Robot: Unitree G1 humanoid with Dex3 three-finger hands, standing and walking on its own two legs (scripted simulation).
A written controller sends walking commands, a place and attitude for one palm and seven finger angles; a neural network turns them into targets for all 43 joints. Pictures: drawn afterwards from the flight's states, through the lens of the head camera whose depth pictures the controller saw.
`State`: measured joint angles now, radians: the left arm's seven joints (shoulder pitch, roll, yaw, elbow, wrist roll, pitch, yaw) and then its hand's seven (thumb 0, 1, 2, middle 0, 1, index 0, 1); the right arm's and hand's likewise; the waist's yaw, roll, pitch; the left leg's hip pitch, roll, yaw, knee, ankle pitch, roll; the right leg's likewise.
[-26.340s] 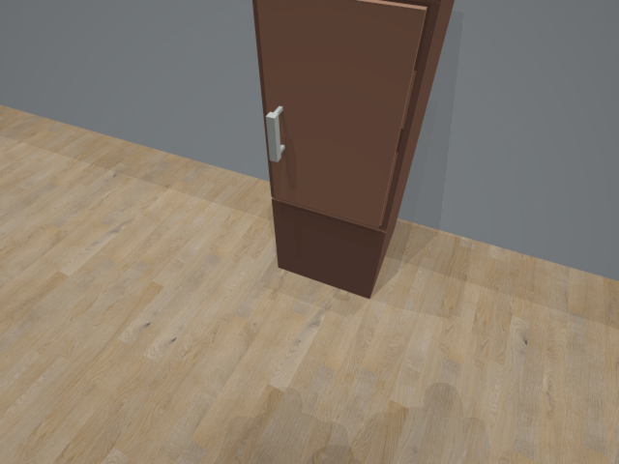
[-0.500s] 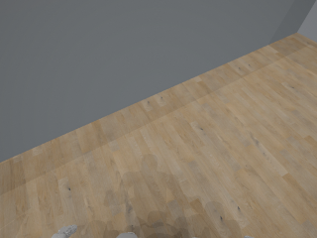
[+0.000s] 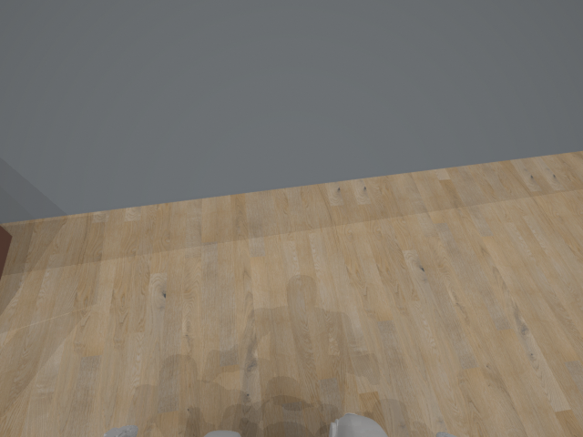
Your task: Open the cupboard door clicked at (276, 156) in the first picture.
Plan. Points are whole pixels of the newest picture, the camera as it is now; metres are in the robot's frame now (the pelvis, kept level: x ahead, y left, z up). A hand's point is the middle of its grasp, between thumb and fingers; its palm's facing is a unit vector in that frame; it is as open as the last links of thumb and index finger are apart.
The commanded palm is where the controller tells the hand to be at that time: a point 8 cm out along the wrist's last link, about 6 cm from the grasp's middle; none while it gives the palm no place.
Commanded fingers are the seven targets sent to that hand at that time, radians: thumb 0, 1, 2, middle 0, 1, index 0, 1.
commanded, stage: turn to face it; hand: left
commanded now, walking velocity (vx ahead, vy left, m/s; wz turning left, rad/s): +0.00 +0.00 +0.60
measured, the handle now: out of the picture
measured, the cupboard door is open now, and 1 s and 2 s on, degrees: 54 54 54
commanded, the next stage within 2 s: take the last steps up to it in 1.86 s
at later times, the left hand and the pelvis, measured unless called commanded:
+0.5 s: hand out of the picture +0.00 +0.17 -0.18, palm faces +0.32 -0.92 -0.21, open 7.4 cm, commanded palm none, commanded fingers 0.00 0.90 0.90 -0.20 -0.30 -0.20 -0.30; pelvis +0.01 -0.04 -0.01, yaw +19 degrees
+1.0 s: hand out of the picture +0.00 +0.15 -0.14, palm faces +0.55 -0.78 -0.29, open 7.4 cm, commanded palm none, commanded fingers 0.00 0.90 0.90 -0.20 -0.30 -0.20 -0.30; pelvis +0.04 -0.08 +0.00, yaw +36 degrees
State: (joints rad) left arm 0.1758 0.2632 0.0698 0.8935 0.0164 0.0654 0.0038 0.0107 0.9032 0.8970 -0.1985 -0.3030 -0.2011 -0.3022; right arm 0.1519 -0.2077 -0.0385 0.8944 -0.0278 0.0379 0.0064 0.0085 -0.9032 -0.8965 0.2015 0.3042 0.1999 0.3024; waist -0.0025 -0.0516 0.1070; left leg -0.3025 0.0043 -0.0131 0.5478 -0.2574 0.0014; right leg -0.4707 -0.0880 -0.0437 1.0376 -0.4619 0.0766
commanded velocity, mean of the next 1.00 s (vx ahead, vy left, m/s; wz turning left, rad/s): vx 0.00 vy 0.00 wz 0.60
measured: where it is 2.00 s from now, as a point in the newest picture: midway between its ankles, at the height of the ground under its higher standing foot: outside the picture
